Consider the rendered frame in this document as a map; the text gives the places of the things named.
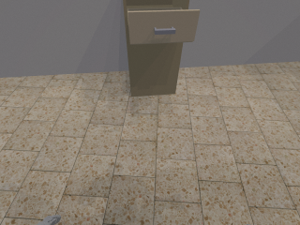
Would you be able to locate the left robot hand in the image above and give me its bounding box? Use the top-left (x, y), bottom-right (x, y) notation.
top-left (38, 215), bottom-right (61, 225)

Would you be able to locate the cabinet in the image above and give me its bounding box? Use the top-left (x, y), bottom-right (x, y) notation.
top-left (123, 0), bottom-right (189, 98)

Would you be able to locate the drawer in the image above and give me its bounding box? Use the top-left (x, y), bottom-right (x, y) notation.
top-left (127, 7), bottom-right (200, 45)

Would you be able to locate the handle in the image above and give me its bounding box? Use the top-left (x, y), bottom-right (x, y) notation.
top-left (154, 27), bottom-right (176, 35)

